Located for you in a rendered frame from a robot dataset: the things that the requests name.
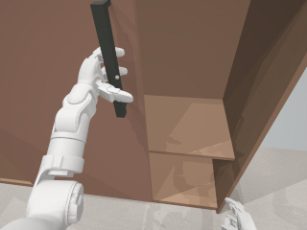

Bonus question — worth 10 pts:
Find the robot left forearm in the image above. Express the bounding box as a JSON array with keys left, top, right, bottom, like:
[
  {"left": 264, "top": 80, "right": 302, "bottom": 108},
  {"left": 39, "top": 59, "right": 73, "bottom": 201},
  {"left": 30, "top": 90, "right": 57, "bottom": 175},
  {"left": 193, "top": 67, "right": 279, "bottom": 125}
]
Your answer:
[{"left": 26, "top": 83, "right": 98, "bottom": 217}]

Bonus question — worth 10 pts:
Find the right robot hand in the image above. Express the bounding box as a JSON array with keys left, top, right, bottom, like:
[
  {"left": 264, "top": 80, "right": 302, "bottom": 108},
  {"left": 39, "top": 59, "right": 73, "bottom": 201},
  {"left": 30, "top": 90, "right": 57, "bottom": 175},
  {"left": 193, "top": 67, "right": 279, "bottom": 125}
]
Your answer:
[{"left": 222, "top": 197, "right": 257, "bottom": 230}]

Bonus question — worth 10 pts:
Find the left robot hand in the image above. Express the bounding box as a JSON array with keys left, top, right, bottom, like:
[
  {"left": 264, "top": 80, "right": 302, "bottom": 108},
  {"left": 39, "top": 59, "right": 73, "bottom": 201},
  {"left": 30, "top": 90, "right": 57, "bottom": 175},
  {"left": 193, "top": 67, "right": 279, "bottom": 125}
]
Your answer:
[{"left": 77, "top": 47, "right": 133, "bottom": 103}]

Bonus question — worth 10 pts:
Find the wardrobe door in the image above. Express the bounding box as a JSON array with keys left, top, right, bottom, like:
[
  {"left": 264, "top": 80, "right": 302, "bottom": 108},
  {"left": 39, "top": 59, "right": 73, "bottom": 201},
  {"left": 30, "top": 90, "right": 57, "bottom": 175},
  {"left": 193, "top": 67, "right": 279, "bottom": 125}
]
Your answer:
[
  {"left": 0, "top": 0, "right": 153, "bottom": 202},
  {"left": 0, "top": 153, "right": 30, "bottom": 182}
]

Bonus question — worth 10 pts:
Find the handle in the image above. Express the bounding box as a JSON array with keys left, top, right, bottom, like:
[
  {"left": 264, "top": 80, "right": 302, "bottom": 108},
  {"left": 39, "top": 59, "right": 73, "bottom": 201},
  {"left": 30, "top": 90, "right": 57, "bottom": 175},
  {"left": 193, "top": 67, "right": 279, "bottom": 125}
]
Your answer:
[{"left": 90, "top": 0, "right": 127, "bottom": 118}]

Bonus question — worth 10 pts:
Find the robot left upper arm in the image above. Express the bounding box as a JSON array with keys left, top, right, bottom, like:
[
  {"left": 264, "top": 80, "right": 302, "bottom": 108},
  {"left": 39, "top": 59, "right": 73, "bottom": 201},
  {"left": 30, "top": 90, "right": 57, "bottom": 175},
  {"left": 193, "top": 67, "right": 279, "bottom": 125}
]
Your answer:
[{"left": 0, "top": 179, "right": 83, "bottom": 230}]

